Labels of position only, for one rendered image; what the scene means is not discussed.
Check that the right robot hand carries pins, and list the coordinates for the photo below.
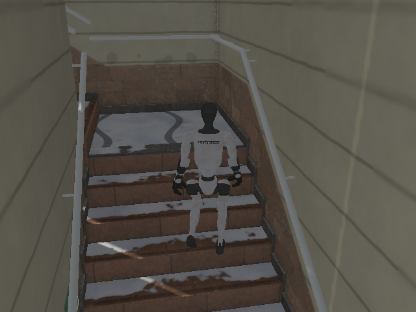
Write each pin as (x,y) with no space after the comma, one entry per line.
(239,180)

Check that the left robot hand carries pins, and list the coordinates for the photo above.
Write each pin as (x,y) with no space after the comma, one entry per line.
(178,185)

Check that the robot left foot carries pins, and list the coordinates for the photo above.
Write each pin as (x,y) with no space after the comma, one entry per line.
(191,242)

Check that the left robot forearm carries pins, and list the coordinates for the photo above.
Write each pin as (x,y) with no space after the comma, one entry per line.
(180,173)

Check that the robot left upper arm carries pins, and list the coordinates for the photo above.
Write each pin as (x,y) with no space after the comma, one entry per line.
(185,148)

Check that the robot right upper arm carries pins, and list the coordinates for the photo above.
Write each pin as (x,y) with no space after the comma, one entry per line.
(231,148)

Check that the robot head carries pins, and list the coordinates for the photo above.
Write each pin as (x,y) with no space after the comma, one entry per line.
(208,113)

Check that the right robot forearm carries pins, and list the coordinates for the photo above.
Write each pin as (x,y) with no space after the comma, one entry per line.
(236,170)

